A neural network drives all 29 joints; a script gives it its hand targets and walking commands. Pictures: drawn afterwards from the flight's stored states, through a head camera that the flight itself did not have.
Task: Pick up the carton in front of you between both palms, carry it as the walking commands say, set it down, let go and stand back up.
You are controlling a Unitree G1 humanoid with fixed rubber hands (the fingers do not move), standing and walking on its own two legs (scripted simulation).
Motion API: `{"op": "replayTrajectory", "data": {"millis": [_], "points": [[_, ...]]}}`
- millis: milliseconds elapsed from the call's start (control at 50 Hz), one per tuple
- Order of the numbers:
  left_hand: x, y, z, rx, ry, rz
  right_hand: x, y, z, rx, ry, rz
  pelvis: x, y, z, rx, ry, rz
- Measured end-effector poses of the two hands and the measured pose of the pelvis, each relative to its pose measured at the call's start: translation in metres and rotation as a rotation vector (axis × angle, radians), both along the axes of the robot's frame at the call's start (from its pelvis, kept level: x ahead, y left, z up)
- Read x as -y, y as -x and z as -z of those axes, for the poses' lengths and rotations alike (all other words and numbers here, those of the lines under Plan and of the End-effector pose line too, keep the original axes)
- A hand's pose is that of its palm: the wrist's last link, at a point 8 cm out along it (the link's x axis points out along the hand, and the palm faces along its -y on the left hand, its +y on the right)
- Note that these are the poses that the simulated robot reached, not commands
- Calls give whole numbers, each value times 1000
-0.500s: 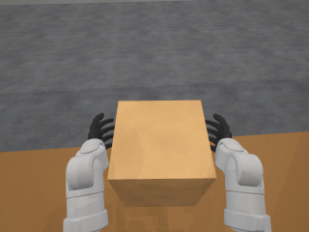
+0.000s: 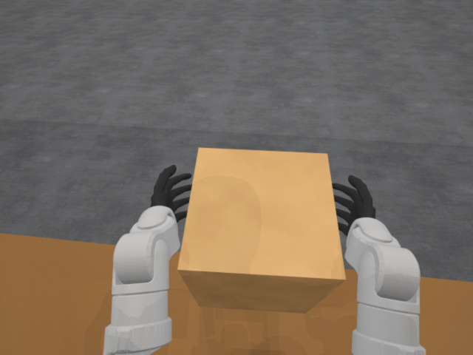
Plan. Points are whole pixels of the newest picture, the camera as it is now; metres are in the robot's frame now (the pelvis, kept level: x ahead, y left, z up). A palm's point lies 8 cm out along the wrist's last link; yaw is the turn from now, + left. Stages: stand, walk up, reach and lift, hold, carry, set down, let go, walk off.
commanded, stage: carry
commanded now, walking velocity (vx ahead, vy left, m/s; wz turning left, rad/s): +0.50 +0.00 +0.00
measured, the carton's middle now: (256, 237) +0.33 +0.02 +0.03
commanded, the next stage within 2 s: none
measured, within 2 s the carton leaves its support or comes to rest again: neither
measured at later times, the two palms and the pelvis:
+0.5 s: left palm (215, 115) +0.62 +0.14 +0.09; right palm (348, 128) +0.60 -0.16 +0.08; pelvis +0.29 +0.01 -0.02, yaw -1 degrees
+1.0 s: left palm (228, 71) +0.90 +0.14 +0.06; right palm (326, 76) +0.91 -0.16 +0.04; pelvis +0.59 -0.02 -0.05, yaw +0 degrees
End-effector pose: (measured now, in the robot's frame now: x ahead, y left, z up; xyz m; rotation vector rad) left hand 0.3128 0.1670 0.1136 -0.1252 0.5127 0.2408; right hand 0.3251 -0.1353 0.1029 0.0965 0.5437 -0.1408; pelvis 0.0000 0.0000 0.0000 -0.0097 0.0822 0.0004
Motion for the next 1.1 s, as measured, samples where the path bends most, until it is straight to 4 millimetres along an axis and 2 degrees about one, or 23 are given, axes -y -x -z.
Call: {"op": "replayTrajectory", "data": {"millis": [60, 100, 200, 320, 420, 500, 580, 620, 720, 780, 880, 960, 1020, 1100], "points": [[-6, -53, 10, 30, -1, 31, -6, -46, 4, 30, 26, 22, -11, -49, 23, 20, 2, 12], [-7, -82, 19, 7, -4, 66, -7, -68, 11, 8, 29, 25, -16, -70, 28, 22, -14, 10], [5, -137, 31, -82, 23, 120, 2, -101, 28, -87, -11, 91, -27, -117, 20, 17, 1, 17], [15, -198, 31, -81, 37, 132, 11, -156, 26, -86, -24, 123, -29, -178, 13, 13, -5, 39], [21, -253, 25, -43, 27, 126, 18, -216, 17, -49, -25, 114, -20, -235, 13, 18, -16, 35], [30, -305, 25, -26, 2, 116, 28, -270, 19, -34, -10, 100, -6, -290, 23, 22, -27, 26], [42, -362, 35, -9, -16, 95, 41, -334, 34, -17, -12, 69, 12, -353, 47, 42, -44, 0], [45, -385, 46, -23, -21, 81, 44, -366, 46, -23, -2, 37, 17, -376, 57, 40, -18, 3], [39, -418, 79, -157, -9, 19, 38, -419, 76, -153, -22, -2, 31, -423, 51, 27, -12, -4], [36, -443, 85, -179, 9, -5, 33, -447, 83, -176, -44, -15, 35, -452, 45, 17, -15, -11], [31, -502, 74, -115, 12, -10, 29, -504, 75, -113, -33, -18, 35, -506, 40, 1, -12, -16], [27, -557, 62, -56, 12, -1, 25, -556, 64, -54, -21, -8, 27, -557, 43, -1, -6, -8], [20, -601, 57, -15, 7, 7, 20, -600, 56, -12, 2, 2, 18, -602, 51, 2, 2, -1], [10, -667, 64, 21, -2, 35, 12, -661, 57, 23, 36, 31, 4, -664, 74, 7, -2, 14]]}}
